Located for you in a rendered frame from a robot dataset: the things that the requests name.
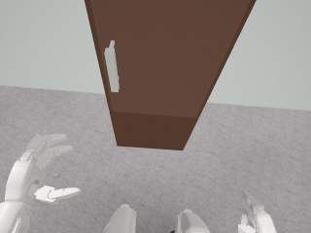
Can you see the handle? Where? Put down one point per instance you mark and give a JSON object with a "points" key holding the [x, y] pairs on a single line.
{"points": [[111, 63]]}

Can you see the robot left forearm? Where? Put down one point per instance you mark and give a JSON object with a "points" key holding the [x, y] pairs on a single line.
{"points": [[14, 217]]}

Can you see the robot left thigh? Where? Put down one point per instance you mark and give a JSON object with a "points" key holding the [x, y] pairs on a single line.
{"points": [[123, 220]]}

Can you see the cupboard door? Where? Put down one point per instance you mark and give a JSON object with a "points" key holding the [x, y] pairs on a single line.
{"points": [[168, 52]]}

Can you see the robot right hand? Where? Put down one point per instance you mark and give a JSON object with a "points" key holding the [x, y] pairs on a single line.
{"points": [[261, 222]]}

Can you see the robot left hand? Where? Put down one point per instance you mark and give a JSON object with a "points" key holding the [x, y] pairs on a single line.
{"points": [[21, 185]]}

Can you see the robot thigh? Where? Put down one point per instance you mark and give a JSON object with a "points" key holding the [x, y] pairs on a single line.
{"points": [[123, 220], [190, 223]]}

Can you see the robot right thigh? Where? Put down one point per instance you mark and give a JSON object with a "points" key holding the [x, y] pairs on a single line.
{"points": [[190, 223]]}

